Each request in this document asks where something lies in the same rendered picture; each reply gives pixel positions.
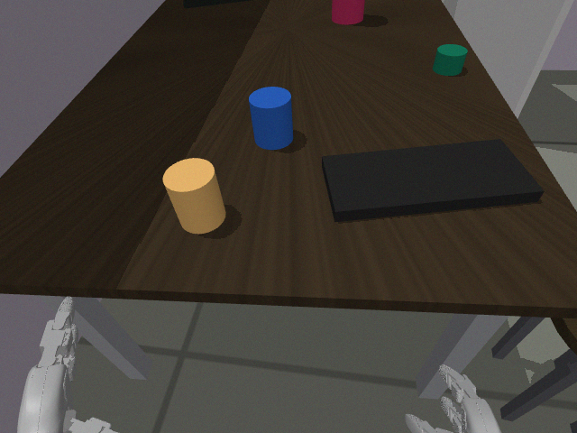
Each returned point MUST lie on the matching stool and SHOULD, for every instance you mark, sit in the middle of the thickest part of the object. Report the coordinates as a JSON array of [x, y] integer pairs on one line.
[[563, 376]]

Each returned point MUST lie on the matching left robot hand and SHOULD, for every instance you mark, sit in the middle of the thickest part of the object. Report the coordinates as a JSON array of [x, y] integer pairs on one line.
[[47, 403]]

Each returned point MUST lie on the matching right robot hand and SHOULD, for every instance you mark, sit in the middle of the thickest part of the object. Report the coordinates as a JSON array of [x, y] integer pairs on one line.
[[474, 415]]

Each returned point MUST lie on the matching table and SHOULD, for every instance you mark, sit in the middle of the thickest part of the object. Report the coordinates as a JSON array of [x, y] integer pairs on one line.
[[84, 212]]

